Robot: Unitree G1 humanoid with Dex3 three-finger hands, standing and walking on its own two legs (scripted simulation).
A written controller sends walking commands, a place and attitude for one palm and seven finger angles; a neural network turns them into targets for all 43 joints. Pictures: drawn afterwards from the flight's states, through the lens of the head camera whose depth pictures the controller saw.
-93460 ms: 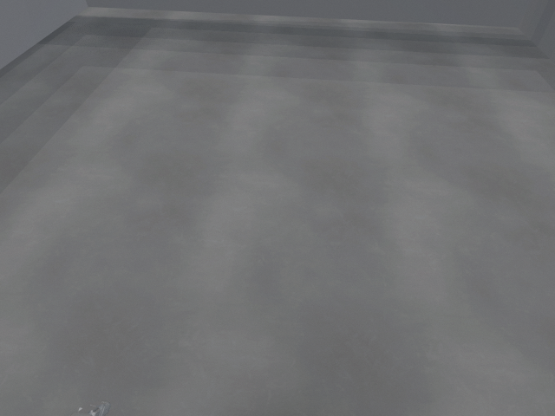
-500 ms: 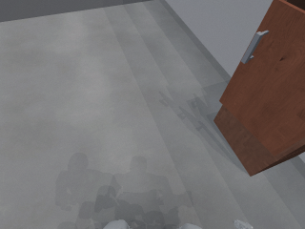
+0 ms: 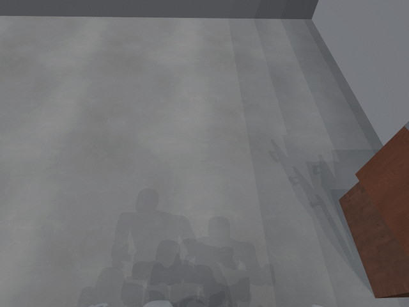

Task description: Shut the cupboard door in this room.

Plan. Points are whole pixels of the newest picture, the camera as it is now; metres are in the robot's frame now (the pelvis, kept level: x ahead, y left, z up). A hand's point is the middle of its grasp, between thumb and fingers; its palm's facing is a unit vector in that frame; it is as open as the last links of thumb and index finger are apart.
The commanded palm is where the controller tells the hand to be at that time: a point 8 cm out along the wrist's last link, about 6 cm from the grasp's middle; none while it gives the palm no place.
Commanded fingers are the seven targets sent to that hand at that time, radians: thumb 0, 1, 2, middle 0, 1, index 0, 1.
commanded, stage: walk to a spot facing it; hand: left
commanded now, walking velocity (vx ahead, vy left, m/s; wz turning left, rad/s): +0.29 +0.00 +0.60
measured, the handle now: out of the picture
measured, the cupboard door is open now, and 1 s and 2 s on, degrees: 10 10 10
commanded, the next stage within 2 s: turn to face it in 0.80 s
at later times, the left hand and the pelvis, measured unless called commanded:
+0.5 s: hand (115, 294) +0.15 +0.20 -0.14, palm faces +0.29 -0.92 -0.27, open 7.4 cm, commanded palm none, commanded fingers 0.00 0.90 0.90 -0.20 -0.30 -0.20 -0.30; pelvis +0.11 -0.03 +0.01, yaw +18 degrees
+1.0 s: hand (89, 304) +0.14 +0.26 -0.17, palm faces +0.59 -0.77 -0.25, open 7.4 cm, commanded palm none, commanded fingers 0.00 0.90 0.90 -0.20 -0.30 -0.20 -0.30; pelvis +0.22 +0.05 +0.00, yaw +34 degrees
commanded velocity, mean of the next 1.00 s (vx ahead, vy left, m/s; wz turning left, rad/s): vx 0.18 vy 0.00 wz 0.44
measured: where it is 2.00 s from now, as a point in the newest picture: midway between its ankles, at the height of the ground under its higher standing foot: (186, 269)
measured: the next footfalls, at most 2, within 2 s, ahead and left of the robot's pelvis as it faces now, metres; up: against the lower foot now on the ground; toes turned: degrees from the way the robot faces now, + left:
left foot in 0.02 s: +0.03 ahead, +0.12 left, +0.00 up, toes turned +5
right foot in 0.38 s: +0.19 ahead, -0.12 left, +0.00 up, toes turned +8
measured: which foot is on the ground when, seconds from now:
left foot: up 0.00-0.00, down 0.02-0.38, up 0.40-0.78, down 0.80-1.00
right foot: down 0.00-0.02, up 0.04-0.36, down 0.38-0.80, up 0.82-1.00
